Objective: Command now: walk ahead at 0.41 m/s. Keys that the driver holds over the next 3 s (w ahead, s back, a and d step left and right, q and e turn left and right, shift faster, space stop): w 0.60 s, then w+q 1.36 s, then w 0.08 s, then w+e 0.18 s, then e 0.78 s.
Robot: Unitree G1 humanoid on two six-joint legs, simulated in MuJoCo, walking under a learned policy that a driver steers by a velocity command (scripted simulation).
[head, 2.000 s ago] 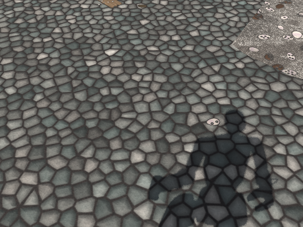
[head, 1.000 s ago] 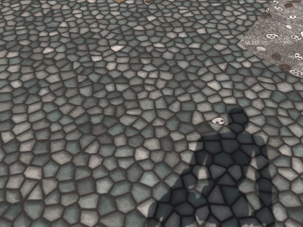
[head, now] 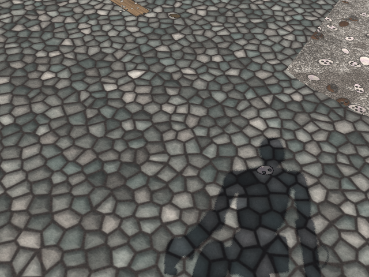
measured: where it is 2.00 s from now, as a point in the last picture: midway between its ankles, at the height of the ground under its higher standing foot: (138, 160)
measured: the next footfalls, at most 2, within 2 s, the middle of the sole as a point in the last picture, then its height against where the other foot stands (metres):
right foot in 0.28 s outside the picture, level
left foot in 0.82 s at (153, 246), level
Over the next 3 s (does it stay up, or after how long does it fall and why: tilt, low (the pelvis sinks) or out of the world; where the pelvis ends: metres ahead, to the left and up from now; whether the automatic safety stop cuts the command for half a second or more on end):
stays up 1.32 0.44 0.00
